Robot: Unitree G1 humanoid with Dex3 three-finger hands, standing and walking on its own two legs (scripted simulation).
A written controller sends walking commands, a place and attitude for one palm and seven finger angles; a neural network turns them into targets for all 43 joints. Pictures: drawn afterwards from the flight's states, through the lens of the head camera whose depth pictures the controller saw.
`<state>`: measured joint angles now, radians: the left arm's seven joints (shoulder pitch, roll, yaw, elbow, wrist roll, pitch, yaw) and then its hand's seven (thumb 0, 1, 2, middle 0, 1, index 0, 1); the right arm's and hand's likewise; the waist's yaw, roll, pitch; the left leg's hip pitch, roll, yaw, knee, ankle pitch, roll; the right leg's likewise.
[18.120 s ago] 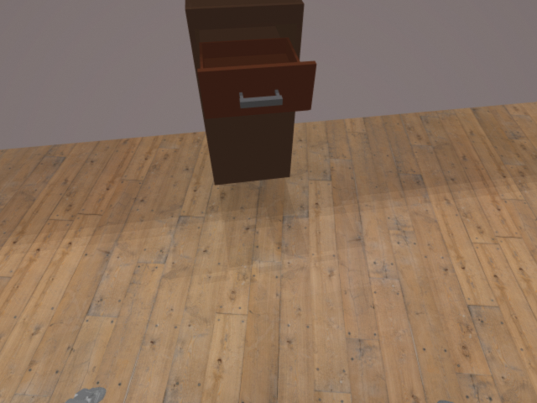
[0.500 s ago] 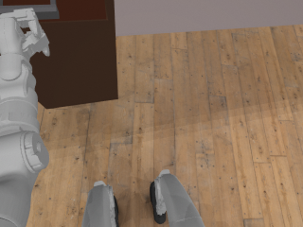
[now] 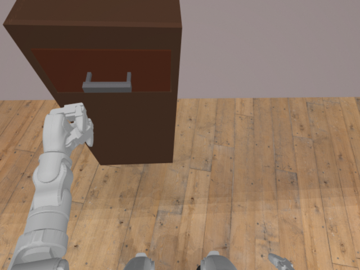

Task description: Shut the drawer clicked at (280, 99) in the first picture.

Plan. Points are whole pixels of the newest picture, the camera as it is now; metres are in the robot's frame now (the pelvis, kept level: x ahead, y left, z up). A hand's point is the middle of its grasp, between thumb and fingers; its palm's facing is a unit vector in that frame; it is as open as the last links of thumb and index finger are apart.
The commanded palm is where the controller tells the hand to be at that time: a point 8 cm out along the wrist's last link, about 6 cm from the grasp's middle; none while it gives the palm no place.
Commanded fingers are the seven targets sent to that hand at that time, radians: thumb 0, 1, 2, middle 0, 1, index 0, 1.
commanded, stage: draw the hand back to the body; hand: left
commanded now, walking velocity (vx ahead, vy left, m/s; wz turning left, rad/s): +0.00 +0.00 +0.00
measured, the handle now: (108, 81) +0.60 +0.20 -0.02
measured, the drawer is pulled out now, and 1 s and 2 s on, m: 0.00 0.00 0.00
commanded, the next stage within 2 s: step back with the hand held close in 1.02 s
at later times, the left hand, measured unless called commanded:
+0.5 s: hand (33, 174) +0.26 +0.22 +0.15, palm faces +0.30 -0.91 -0.28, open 3.3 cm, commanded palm +0.21 +0.26 +0.17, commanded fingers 0.00 0.90 0.90 -1.40 -1.60 -1.40 -1.60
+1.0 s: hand out of the picture +0.17 +0.23 +0.22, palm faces +0.45 -0.80 -0.40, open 3.2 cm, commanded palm +0.12 +0.27 +0.23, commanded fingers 0.00 0.90 0.90 -1.40 -1.60 -1.40 -1.60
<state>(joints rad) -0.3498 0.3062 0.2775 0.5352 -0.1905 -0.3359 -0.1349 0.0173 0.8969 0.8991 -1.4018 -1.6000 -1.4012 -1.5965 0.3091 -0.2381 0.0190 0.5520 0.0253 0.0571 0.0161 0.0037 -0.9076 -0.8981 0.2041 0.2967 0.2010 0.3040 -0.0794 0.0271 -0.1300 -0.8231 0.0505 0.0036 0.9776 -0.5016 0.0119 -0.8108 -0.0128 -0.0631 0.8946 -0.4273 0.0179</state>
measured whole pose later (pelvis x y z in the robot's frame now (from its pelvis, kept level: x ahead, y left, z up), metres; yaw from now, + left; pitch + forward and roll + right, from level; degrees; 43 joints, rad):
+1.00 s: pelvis +0.00 -0.02 +0.06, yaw +1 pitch -5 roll -1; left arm 0.53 0.32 0.29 -0.45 -0.06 -0.10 0.11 0.01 0.89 0.90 -1.41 -1.60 -1.41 -1.60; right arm 0.20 -0.23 0.03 0.62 0.00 -0.11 -0.09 0.01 -0.91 -0.90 0.20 0.30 0.20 0.30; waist 0.08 0.08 0.02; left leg -0.08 0.03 0.02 0.43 -0.28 -0.01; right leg -0.08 -0.02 -0.06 0.40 -0.24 0.00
